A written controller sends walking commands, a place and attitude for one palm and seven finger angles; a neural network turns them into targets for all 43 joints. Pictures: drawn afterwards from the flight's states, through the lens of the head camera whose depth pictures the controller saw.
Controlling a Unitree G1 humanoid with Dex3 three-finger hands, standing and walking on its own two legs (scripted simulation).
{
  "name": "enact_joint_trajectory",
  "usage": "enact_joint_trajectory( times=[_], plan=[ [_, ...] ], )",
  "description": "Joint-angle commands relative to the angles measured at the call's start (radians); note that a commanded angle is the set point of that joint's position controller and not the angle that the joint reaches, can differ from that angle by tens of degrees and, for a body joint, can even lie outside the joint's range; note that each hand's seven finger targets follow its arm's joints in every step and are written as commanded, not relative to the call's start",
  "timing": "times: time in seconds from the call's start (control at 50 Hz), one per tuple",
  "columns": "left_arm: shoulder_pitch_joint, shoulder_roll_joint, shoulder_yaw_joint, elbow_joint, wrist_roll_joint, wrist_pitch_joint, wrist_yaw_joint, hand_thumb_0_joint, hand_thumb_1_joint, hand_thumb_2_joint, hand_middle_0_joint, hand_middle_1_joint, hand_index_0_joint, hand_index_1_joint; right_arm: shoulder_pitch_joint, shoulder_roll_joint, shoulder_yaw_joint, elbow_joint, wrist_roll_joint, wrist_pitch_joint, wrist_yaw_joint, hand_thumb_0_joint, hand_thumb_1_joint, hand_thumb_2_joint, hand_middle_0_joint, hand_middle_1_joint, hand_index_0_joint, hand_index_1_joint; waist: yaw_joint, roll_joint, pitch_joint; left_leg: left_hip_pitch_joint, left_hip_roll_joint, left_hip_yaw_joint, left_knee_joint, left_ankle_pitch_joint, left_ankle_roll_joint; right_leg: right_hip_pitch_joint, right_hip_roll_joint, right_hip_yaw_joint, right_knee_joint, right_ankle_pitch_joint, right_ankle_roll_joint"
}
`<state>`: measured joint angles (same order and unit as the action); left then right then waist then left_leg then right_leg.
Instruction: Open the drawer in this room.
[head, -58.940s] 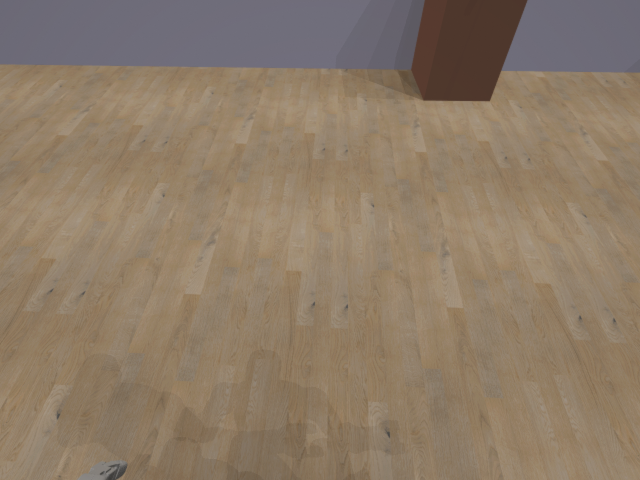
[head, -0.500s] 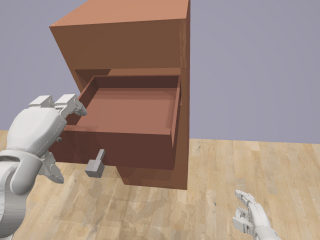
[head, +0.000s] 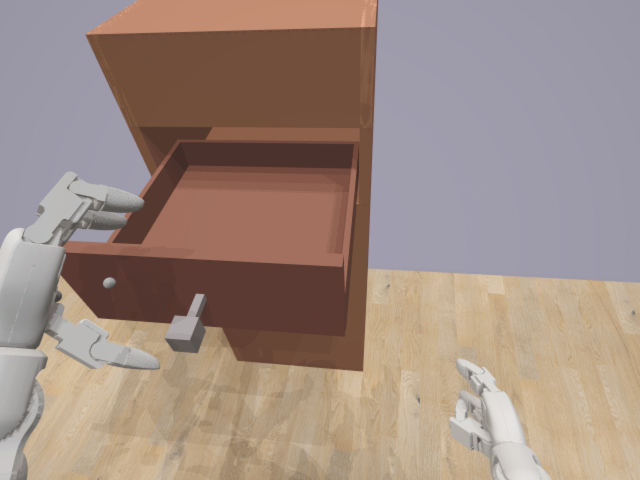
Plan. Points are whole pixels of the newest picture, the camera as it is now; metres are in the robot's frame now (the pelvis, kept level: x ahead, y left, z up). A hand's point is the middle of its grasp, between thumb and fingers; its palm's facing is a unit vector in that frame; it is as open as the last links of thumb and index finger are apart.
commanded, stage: draw the hand back to the body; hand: left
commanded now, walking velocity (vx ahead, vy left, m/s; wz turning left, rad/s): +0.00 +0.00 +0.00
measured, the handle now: (191, 321) +0.28 +0.22 +0.05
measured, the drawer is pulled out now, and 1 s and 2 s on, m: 0.30 0.30 0.30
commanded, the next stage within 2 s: step back with the hand held close in 0.88 s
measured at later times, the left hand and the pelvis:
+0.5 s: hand (110, 258) +0.22 +0.21 +0.24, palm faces +0.44 -0.80 -0.41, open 10.2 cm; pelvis +0.03 -0.01 +0.00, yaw -2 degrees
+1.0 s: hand (98, 266) +0.22 +0.22 +0.24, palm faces +0.48 -0.80 -0.37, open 7.5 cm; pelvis +0.03 -0.01 +0.00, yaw -1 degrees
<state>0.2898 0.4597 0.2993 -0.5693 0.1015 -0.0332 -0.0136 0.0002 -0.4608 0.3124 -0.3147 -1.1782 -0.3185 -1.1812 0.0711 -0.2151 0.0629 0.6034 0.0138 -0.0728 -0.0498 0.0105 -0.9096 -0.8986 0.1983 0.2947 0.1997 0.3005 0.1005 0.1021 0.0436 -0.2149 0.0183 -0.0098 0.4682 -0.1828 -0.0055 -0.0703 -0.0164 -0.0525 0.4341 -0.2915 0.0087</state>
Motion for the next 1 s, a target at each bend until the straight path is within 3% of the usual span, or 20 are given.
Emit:
enact_joint_trajectory(
  times=[0.0, 0.04, 0.06, 0.14, 0.2, 0.32, 0.34, 0.38, 0.42, 0.46, 0.5, 0.54, 0.58, 0.66, 0.7, 0.74, 0.8, 0.96, 0.98],
  plan=[
    [-0.145, 0.079, 0.158, -0.202, -0.178, -0.148, 0.124, 0.0, -0.255, 0.405, -0.282, -1.043, -0.282, -1.043, -0.081, -0.078, -0.038, -0.129, -0.013, -0.112, -0.034, 0.0, -0.9, -0.9, 0.2, 0.3, 0.2, 0.3, -0.038, -0.03, -0.111, 0.189, 0.004, 0.024, -0.099, 0.006, 0.014, -0.112, 0.024, -0.015, -0.124, 0.084, -0.015],
    [-0.159, 0.091, 0.168, -0.183, -0.175, -0.161, 0.139, 0.0, -0.185, 0.435, -0.277, -0.997, -0.277, -0.997, -0.074, -0.085, -0.042, -0.114, -0.018, -0.121, -0.039, 0.0, -0.9, -0.9, 0.2, 0.3, 0.2, 0.3, -0.033, 0.03, -0.069, 0.172, 0.003, 0.025, -0.112, -0.001, 0.01, -0.104, 0.024, -0.004, -0.139, 0.073, -0.022],
    [-0.155, 0.057, 0.143, -0.173, -0.175, -0.166, 0.139, 0.0, -0.15, 0.45, -0.275, -0.975, -0.275, -0.975, -0.071, -0.077, -0.041, -0.114, -0.019, -0.121, -0.039, 0.0, -0.9, -0.9, 0.2, 0.3, 0.2, 0.3, -0.034, 0.042, -0.065, 0.17, 0.002, 0.025, -0.116, 0.012, 0.01, -0.099, 0.021, -0.004, -0.139, 0.081, -0.023],
    [-0.106, 0.056, 0.146, -0.191, -0.179, -0.176, 0.137, 0.0, -0.01, 0.51, -0.265, -0.885, -0.265, -0.885, -0.071, -0.084, -0.054, -0.116, -0.021, -0.122, -0.034, 0.0, -0.9, -0.9, 0.2, 0.3, 0.2, 0.3, -0.026, 0.015, -0.085, 0.18, 0.001, 0.032, -0.099, 0.102, 0.014, -0.062, 0.022, -0.001, -0.135, 0.177, -0.024],
    [-0.038, 0.067, 0.167, -0.233, -0.181, -0.183, 0.137, 0.0, 0.095, 0.555, -0.257, -0.817, -0.257, -0.817, -0.065, -0.087, -0.064, -0.122, -0.02, -0.12, -0.027, 0.0, -0.9, -0.9, 0.2, 0.3, 0.2, 0.3, -0.022, 0.002, -0.14, 0.193, -0.001, 0.039, -0.08, 0.173, 0.017, -0.03, 0.02, -0.002, -0.112, 0.266, -0.022],
    [0.041, 0.086, 0.202, -0.244, -0.186, -0.182, 0.14, 0.0, 0.305, 0.645, -0.242, -0.683, -0.242, -0.683, -0.052, -0.092, -0.081, -0.126, -0.011, -0.114, -0.025, 0.0, -0.9, -0.9, 0.2, 0.3, 0.2, 0.3, -0.029, -0.038, -0.13, 0.193, 0.002, 0.052, -0.064, 0.202, 0.015, -0.053, 0.022, -0.007, -0.109, 0.314, -0.014],
    [0.044, 0.092, 0.211, -0.227, -0.19, -0.178, 0.14, 0.0, 0.34, 0.66, -0.24, -0.66, -0.24, -0.66, -0.052, -0.094, -0.082, -0.123, -0.01, -0.112, -0.027, 0.0, -0.9, -0.9, 0.2, 0.3, 0.2, 0.3, -0.03, -0.073, -0.11, 0.186, 0.002, 0.051, -0.067, 0.2, 0.015, -0.059, 0.028, -0.011, -0.121, 0.313, -0.014],
    [0.05, 0.088, 0.218, -0.213, -0.191, -0.178, 0.14, 0.0, 0.41, 0.69, -0.235, -0.615, -0.235, -0.615, -0.046, -0.093, -0.087, -0.122, -0.008, -0.106, -0.031, 0.0, -0.9, -0.9, 0.2, 0.3, 0.2, 0.3, -0.033, -0.052, -0.116, 0.197, 0.003, 0.058, -0.064, 0.192, 0.019, -0.066, 0.022, -0.003, -0.121, 0.314, -0.011],
    [0.052, 0.081, 0.218, -0.201, -0.191, -0.176, 0.139, 0.0, 0.48, 0.72, -0.23, -0.57, -0.23, -0.57, -0.043, -0.093, -0.088, -0.122, -0.006, -0.1, -0.031, 0.0, -0.9, -0.9, 0.2, 0.3, 0.2, 0.3, -0.033, -0.07, -0.114, 0.193, 0.003, 0.054, -0.067, 0.194, 0.017, -0.065, 0.025, -0.008, -0.117, 0.307, -0.011],
    [0.052, 0.077, 0.21, -0.195, -0.189, -0.173, 0.139, 0.0, 0.55, 0.75, -0.225, -0.525, -0.225, -0.525, -0.041, -0.093, -0.088, -0.118, -0.007, -0.099, -0.033, 0.0, -0.9, -0.9, 0.2, 0.3, 0.2, 0.3, -0.038, -0.03, -0.105, 0.204, 0.001, 0.059, -0.065, 0.203, 0.017, -0.073, 0.023, -0.004, -0.123, 0.319, -0.01],
    [0.054, 0.076, 0.211, -0.196, -0.191, -0.169, 0.137, 0.0, 0.62, 0.78, -0.22, -0.48, -0.22, -0.48, -0.044, -0.094, -0.09, -0.124, -0.007, -0.095, -0.032, 0.0, -0.9, -0.9, 0.2, 0.3, 0.2, 0.3, -0.033, -0.07, -0.118, 0.206, 0.001, 0.055, -0.064, 0.207, 0.019, -0.068, 0.024, -0.003, -0.121, 0.323, -0.008],
    [0.05, 0.083, 0.216, -0.199, -0.192, -0.165, 0.136, 0.0, 0.69, 0.81, -0.215, -0.435, -0.215, -0.435, -0.051, -0.094, -0.089, -0.123, -0.008, -0.093, -0.034, 0.0, -0.9, -0.9, 0.2, 0.3, 0.2, 0.3, -0.031, -0.058, -0.111, 0.209, -0.002, 0.059, -0.063, 0.204, 0.02, -0.073, 0.026, 0.001, -0.132, 0.332, -0.008],
    [0.043, 0.08, 0.215, -0.195, -0.193, -0.161, 0.135, 0.0, 0.76, 0.84, -0.21, -0.39, -0.21, -0.39, -0.049, -0.089, -0.086, -0.127, -0.01, -0.09, -0.034, 0.0, -0.9, -0.9, 0.2, 0.3, 0.2, 0.3, -0.032, -0.088, -0.103, 0.197, -0.003, 0.055, -0.065, 0.196, 0.022, -0.071, 0.022, 0.0, -0.13, 0.329, -0.005],
    [0.017, 0.085, 0.211, -0.217, -0.187, -0.158, 0.137, 0.0, 0.9, 0.9, -0.2, -0.3, -0.2, -0.3, -0.048, -0.088, -0.082, -0.124, -0.013, -0.092, -0.034, 0.0, -0.9, -0.9, 0.2, 0.3, 0.2, 0.3, -0.034, -0.036, -0.12, 0.217, -0.007, 0.054, -0.057, 0.217, 0.019, -0.066, 0.021, 0.001, -0.128, 0.35, -0.008],
    [0.021, 0.082, 0.212, -0.195, -0.19, -0.152, 0.136, 0.0, 0.9, 0.9, -0.2, -0.3, -0.2, -0.3, -0.053, -0.085, -0.08, -0.126, -0.014, -0.087, -0.034, 0.0, -0.9, -0.9, 0.2, 0.3, 0.2, 0.3, -0.029, -0.073, -0.106, 0.206, -0.006, 0.05, -0.062, 0.207, 0.02, -0.068, 0.023, 0.0, -0.127, 0.339, -0.006],
    [0.001, 0.082, 0.207, -0.203, -0.19, -0.149, 0.134, 0.0, 0.9, 0.9, -0.2, -0.3, -0.2, -0.3, -0.057, -0.086, -0.08, -0.125, -0.012, -0.085, -0.034, 0.0, -0.9, -0.9, 0.2, 0.3, 0.2, 0.3, -0.031, -0.033, -0.101, 0.213, -0.009, 0.053, -0.06, 0.203, 0.018, -0.075, 0.025, 0.006, -0.142, 0.331, -0.009],
    [0.006, 0.072, 0.201, -0.198, -0.191, -0.149, 0.133, 0.0, 0.9, 0.9, -0.2, -0.3, -0.2, -0.3, -0.057, -0.084, -0.079, -0.128, -0.014, -0.083, -0.033, 0.0, -0.9, -0.9, 0.2, 0.3, 0.2, 0.3, -0.032, -0.057, -0.101, 0.211, -0.006, 0.048, -0.064, 0.201, 0.019, -0.07, 0.023, 0.003, -0.134, 0.326, -0.008],
    [0.017, 0.081, 0.211, -0.201, -0.192, -0.151, 0.134, 0.0, 0.9, 0.9, -0.2, -0.3, -0.2, -0.3, -0.056, -0.084, -0.079, -0.128, -0.014, -0.085, -0.03, 0.0, -0.9, -0.9, 0.2, 0.3, 0.2, 0.3, -0.029, -0.02, -0.102, 0.208, -0.007, 0.049, -0.07, 0.189, 0.015, -0.068, 0.023, 0.005, -0.139, 0.308, -0.01],
    [-0.061, 0.212, 0.317, -0.281, -0.184, -0.185, 0.132, 0.0, 0.9, 0.9, -0.2, -0.3, -0.2, -0.3, -0.051, -0.114, -0.074, -0.169, -0.013, -0.057, -0.023, 0.0, -0.9, -0.9, 0.2, 0.3, 0.2, 0.3, -0.072, -0.097, -0.028, 0.125, 0.017, 0.027, -0.01, 0.212, 0.03, -0.196, -0.033, 0.05, -0.17, 0.383, 0.001]
  ],
)
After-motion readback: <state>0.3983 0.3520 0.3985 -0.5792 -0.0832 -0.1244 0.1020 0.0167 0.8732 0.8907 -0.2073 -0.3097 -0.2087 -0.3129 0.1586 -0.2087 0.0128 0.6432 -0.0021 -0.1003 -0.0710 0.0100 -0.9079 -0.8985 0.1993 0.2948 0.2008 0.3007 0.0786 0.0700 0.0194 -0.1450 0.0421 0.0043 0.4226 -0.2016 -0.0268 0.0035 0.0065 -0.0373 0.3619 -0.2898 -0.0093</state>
